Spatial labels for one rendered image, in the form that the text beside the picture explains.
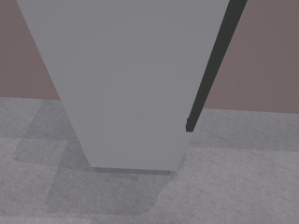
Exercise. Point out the fridge door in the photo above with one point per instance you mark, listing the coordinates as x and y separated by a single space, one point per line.
127 72

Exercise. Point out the handle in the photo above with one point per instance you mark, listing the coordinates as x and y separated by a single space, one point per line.
230 20

